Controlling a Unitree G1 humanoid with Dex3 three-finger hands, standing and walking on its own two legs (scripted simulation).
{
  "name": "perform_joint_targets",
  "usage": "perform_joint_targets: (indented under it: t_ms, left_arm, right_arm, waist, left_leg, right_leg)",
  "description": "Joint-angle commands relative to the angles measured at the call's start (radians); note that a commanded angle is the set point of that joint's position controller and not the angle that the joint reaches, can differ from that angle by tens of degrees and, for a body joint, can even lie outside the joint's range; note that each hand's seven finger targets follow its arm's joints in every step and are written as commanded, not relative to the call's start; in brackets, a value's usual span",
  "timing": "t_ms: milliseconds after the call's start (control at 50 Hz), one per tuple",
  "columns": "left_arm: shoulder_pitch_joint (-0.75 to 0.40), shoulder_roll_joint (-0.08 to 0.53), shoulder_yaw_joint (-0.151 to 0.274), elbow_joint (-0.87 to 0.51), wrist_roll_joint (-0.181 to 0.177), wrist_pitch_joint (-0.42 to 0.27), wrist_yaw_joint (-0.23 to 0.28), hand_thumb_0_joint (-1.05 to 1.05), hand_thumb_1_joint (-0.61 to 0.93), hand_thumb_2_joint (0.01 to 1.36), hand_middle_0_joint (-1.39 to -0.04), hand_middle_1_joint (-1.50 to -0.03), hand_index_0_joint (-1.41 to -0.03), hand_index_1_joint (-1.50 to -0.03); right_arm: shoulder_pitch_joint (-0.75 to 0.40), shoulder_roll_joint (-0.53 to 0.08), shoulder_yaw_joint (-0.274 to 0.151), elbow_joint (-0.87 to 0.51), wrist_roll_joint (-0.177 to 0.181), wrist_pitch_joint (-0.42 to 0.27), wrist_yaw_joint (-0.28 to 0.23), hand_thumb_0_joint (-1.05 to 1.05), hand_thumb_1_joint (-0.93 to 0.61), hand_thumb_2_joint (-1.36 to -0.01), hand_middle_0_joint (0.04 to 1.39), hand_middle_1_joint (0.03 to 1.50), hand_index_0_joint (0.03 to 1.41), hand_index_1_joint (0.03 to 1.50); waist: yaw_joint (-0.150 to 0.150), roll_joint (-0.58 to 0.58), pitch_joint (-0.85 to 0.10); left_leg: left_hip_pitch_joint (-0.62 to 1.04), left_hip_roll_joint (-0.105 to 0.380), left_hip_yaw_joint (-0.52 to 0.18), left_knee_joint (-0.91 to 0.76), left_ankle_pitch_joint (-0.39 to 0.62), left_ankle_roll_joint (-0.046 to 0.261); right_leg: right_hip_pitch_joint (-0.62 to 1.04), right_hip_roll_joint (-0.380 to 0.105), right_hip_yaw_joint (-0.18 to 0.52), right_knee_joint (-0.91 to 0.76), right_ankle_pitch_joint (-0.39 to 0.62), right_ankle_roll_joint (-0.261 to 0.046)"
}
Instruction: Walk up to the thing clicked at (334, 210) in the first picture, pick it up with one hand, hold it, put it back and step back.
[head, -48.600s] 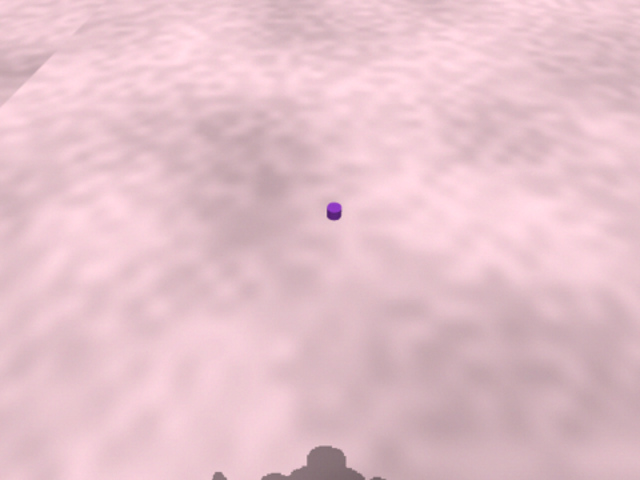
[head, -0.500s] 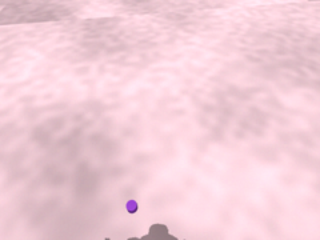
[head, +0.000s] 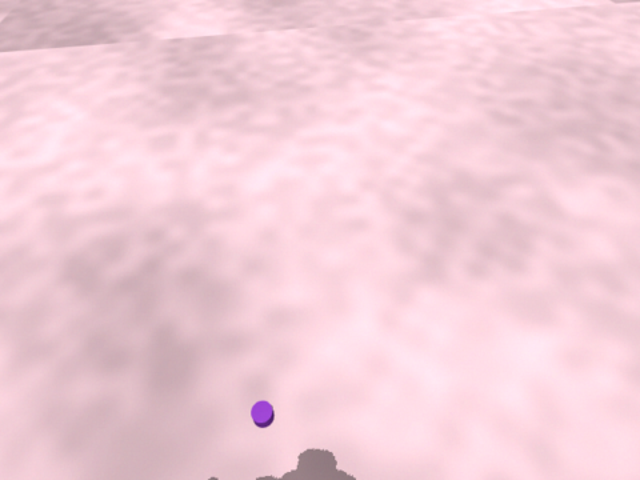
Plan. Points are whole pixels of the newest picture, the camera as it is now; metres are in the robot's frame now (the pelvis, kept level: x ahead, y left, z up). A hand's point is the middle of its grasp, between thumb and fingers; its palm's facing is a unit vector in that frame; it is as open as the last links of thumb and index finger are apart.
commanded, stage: stand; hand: left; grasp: from above
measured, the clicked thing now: (262, 414) +0.41 +0.22 -0.76
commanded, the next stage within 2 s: step back in 0.02 s
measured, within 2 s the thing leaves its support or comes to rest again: neither
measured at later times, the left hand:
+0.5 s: hand out of the picture +0.07 +0.30 -0.18, palm faces -0.04 -0.93 -0.37, open 7.4 cm
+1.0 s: hand out of the picture -0.07 +0.29 -0.15, palm faces -0.01 -0.91 -0.41, open 7.4 cm
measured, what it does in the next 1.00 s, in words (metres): walks backwards: right foot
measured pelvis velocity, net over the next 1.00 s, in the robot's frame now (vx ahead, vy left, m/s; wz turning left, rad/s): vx -0.20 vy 0.03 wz -0.01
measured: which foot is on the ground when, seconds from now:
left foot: down 0.00-0.72, up 0.74-1.00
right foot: down 0.00-0.30, up 0.32-0.68, down 0.70-1.00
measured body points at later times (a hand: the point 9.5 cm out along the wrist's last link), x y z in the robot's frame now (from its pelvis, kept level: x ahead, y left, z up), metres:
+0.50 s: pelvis -0.08 +0.04 -0.02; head +0.00 +0.06 +0.42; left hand +0.07 +0.35 -0.15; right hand -0.01 -0.28 -0.13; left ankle -0.04 +0.14 -0.75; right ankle -0.11 -0.10 -0.67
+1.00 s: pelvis -0.20 +0.03 -0.02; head -0.13 +0.01 +0.42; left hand -0.07 +0.33 -0.13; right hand -0.12 -0.30 -0.15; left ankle -0.22 +0.15 -0.71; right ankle -0.15 -0.10 -0.75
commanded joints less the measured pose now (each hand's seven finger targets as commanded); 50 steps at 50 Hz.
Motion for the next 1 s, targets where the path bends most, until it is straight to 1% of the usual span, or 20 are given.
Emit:
perform_joint_targets:
  t_ms: [0,100,180,220,240,260,280,300,340,380,540,600,660,680,700,720,760,800,920,980]
  left_arm:
    - [-0.033,0.289,0.073,-0.082,-0.019,-0.011,0.022,0.000,0.900,0.900,-0.200,-0.300,-0.200,-0.300]
    - [-0.040,0.286,0.089,-0.175,-0.018,0.002,0.028,0.000,0.900,0.900,-0.200,-0.300,-0.200,-0.300]
    - [-0.127,0.326,0.097,-0.259,0.009,0.017,0.032,0.000,0.900,0.900,-0.200,-0.300,-0.200,-0.300]
    - [-0.166,0.310,0.091,-0.285,0.010,0.022,0.032,0.000,0.900,0.900,-0.200,-0.300,-0.200,-0.300]
    - [-0.162,0.300,0.087,-0.296,0.009,0.026,0.032,0.000,0.900,0.900,-0.200,-0.300,-0.200,-0.300]
    - [-0.147,0.263,0.080,-0.303,-0.001,0.034,0.031,0.000,0.900,0.900,-0.200,-0.300,-0.200,-0.300]
    - [-0.120,0.214,0.074,-0.306,-0.013,0.046,0.036,0.000,0.900,0.900,-0.200,-0.300,-0.200,-0.300]
    - [-0.088,0.210,0.075,-0.316,-0.007,0.053,0.046,0.000,0.900,0.900,-0.200,-0.300,-0.200,-0.300]
    - [-0.052,0.222,0.075,-0.297,-0.004,0.059,0.059,0.000,0.900,0.900,-0.200,-0.300,-0.200,-0.300]
    - [-0.008,0.240,0.077,-0.279,-0.014,0.058,0.053,0.000,0.900,0.900,-0.200,-0.300,-0.200,-0.300]
    - [-0.014,0.234,0.093,-0.344,0.001,0.040,0.032,0.000,0.900,0.900,-0.200,-0.300,-0.200,-0.300]
    - [0.045,0.226,0.101,-0.325,0.003,0.036,0.023,0.000,0.900,0.900,-0.200,-0.300,-0.200,-0.300]
    - [0.182,0.207,0.106,-0.279,0.015,0.027,0.019,0.000,0.900,0.900,-0.200,-0.300,-0.200,-0.300]
    - [0.170,0.273,0.123,-0.293,0.031,0.018,0.019,0.000,0.900,0.900,-0.200,-0.300,-0.200,-0.300]
    - [0.126,0.366,0.144,-0.325,0.019,0.018,0.015,0.000,0.900,0.900,-0.200,-0.300,-0.200,-0.300]
    - [0.053,0.422,0.150,-0.365,0.028,0.014,0.018,0.000,0.900,0.900,-0.200,-0.300,-0.200,-0.300]
    - [-0.060,0.309,0.125,-0.397,0.011,0.009,0.028,0.000,0.900,0.900,-0.200,-0.300,-0.200,-0.300]
    - [-0.081,0.279,0.121,-0.411,0.019,0.011,0.030,0.000,0.900,0.900,-0.200,-0.300,-0.200,-0.300]
    - [0.067,0.267,0.114,-0.416,0.022,0.020,0.044,0.000,0.900,0.900,-0.200,-0.300,-0.200,-0.300]
    - [0.028,0.294,0.111,-0.439,0.011,0.032,0.036,0.000,0.900,0.900,-0.200,-0.300,-0.200,-0.300]
  right_arm:
    - [-0.078,-0.259,-0.053,-0.081,0.006,0.002,-0.004,0.000,-0.900,-0.900,0.200,0.300,0.200,0.300]
    - [-0.021,-0.231,-0.065,-0.139,0.021,0.026,0.000,0.000,-0.900,-0.900,0.200,0.300,0.200,0.300]
    - [0.048,-0.215,-0.081,-0.173,0.011,0.055,0.011,0.000,-0.900,-0.900,0.200,0.300,0.200,0.300]
    - [0.092,-0.218,-0.088,-0.183,0.012,0.054,0.016,0.000,-0.900,-0.900,0.200,0.300,0.200,0.300]
    - [0.114,-0.224,-0.089,-0.184,0.014,0.046,0.015,0.000,-0.900,-0.900,0.200,0.300,0.200,0.300]
    - [0.103,-0.266,-0.100,-0.196,0.002,0.037,0.010,0.000,-0.900,-0.900,0.200,0.300,0.200,0.300]
    - [0.081,-0.332,-0.114,-0.206,-0.013,0.029,0.007,0.000,-0.900,-0.900,0.200,0.300,0.200,0.300]
    - [0.096,-0.370,-0.123,-0.219,-0.014,0.019,0.002,0.000,-0.900,-0.900,0.200,0.300,0.200,0.300]
    - [0.028,-0.352,-0.121,-0.256,-0.014,0.020,-0.011,0.000,-0.900,-0.900,0.200,0.300,0.200,0.300]
    - [-0.035,-0.293,-0.110,-0.286,-0.023,0.017,-0.025,0.000,-0.900,-0.900,0.200,0.300,0.200,0.300]
    - [0.087,-0.283,-0.113,-0.328,-0.013,0.014,-0.034,0.000,-0.900,-0.900,0.200,0.300,0.200,0.300]
    - [0.038,-0.301,-0.111,-0.353,-0.015,0.024,-0.028,0.000,-0.900,-0.900,0.200,0.300,0.200,0.300]
    - [-0.019,-0.295,-0.106,-0.361,0.000,0.037,-0.021,0.000,-0.900,-0.900,0.200,0.300,0.200,0.300]
    - [0.000,-0.260,-0.095,-0.362,0.009,0.041,-0.018,0.000,-0.900,-0.900,0.200,0.300,0.200,0.300]
    - [-0.023,-0.212,-0.083,-0.382,0.015,0.040,-0.018,0.000,-0.900,-0.900,0.200,0.300,0.200,0.300]
    - [-0.041,-0.240,-0.100,-0.364,0.004,0.049,-0.031,0.000,-0.900,-0.900,0.200,0.300,0.200,0.300]
    - [0.055,-0.249,-0.099,-0.318,0.017,0.050,-0.027,0.000,-0.900,-0.900,0.200,0.300,0.200,0.300]
    - [0.092,-0.238,-0.089,-0.306,0.023,0.039,-0.031,0.000,-0.900,-0.900,0.200,0.300,0.200,0.300]
    - [0.051,-0.221,-0.076,-0.345,0.008,0.030,-0.032,0.000,-0.900,-0.900,0.200,0.300,0.200,0.300]
    - [0.121,-0.222,-0.087,-0.322,0.000,0.026,-0.021,0.000,-0.900,-0.900,0.200,0.300,0.200,0.300]
  waist:
    - [-0.002,-0.009,0.057]
    - [-0.019,-0.061,-0.142]
    - [-0.040,-0.206,-0.106]
    - [-0.062,-0.195,-0.089]
    - [-0.062,-0.170,-0.087]
    - [-0.059,-0.003,-0.076]
    - [-0.041,0.163,-0.050]
    - [-0.038,0.161,-0.085]
    - [-0.021,0.162,-0.113]
    - [0.020,0.145,-0.103]
    - [-0.051,0.122,-0.119]
    - [-0.031,0.156,-0.132]
    - [0.037,0.141,-0.161]
    - [0.022,0.002,-0.131]
    - [0.031,-0.231,-0.063]
    - [0.050,-0.261,-0.016]
    - [-0.035,-0.105,0.006]
    - [-0.035,-0.146,-0.011]
    - [0.060,-0.177,-0.094]
    - [0.017,-0.219,-0.118]
  left_leg:
    - [-0.084,0.073,-0.077,0.065,0.287,0.066]
    - [-0.078,0.022,-0.025,0.267,0.265,0.078]
    - [-0.101,-0.061,-0.016,0.521,-0.247,0.083]
    - [-0.094,-0.047,-0.026,0.482,-0.205,0.094]
    - [-0.100,-0.019,-0.025,0.355,-0.001,0.094]
    - [-0.148,0.086,-0.150,0.181,0.298,0.129]
    - [-0.098,0.211,-0.353,0.073,0.491,0.190]
    - [-0.050,0.278,-0.409,0.084,0.654,0.244]
    - [-0.050,0.302,-0.421,0.075,0.566,0.262]
    - [-0.040,0.230,-0.280,0.119,0.499,0.255]
    - [0.115,0.242,-0.242,0.175,0.521,0.304]
    - [-0.002,0.228,-0.220,0.172,0.369,0.270]
    - [-0.151,0.174,-0.165,0.239,0.177,0.178]
    - [-0.318,0.095,-0.133,0.323,0.032,0.112]
    - [-0.437,-0.106,-0.028,0.521,-0.291,0.045]
    - [-0.370,-0.128,-0.105,0.784,-0.458,0.027]
    - [-0.361,-0.154,-0.195,0.914,-0.337,0.029]
    - [-0.355,-0.166,-0.143,0.897,-0.296,0.024]
    - [-0.381,-0.091,-0.062,0.558,-0.367,0.012]
    - [-0.229,-0.065,0.004,0.300,-0.263,0.037]
  right_leg:
    - [-0.094,-0.092,0.096,0.018,0.295,-0.041]
    - [-0.045,-0.161,0.139,0.092,0.398,-0.141]
    - [-0.225,-0.309,0.235,0.089,0.356,-0.257]
    - [-0.266,-0.273,0.184,0.161,0.325,-0.230]
    - [-0.236,-0.221,0.149,0.235,0.285,-0.181]
    - [-0.217,-0.088,0.067,0.408,0.167,-0.107]
    - [-0.341,0.096,0.048,0.575,-0.144,-0.059]
    - [-0.381,0.132,0.163,0.703,-0.446,-0.060]
    - [-0.405,0.142,0.265,0.852,-0.454,-0.064]
    - [-0.417,0.124,0.253,0.908,-0.353,-0.052]
    - [-0.400,0.085,0.162,0.645,-0.336,0.007]
    - [-0.258,0.059,0.090,0.458,-0.285,-0.011]
    - [-0.050,0.052,0.049,0.131,-0.023,-0.060]
    - [0.008,-0.050,0.234,0.098,-0.007,-0.098]
    - [-0.081,-0.264,0.524,-0.008,0.013,-0.231]
    - [-0.280,-0.406,0.648,-0.042,0.079,-0.360]
    - [-0.267,-0.264,0.401,0.039,0.269,-0.281]
    - [-0.216,-0.182,0.262,0.085,0.329,-0.218]
    - [0.085,-0.220,0.259,0.199,0.553,-0.248]
    - [0.008,-0.208,0.262,0.239,0.481,-0.220]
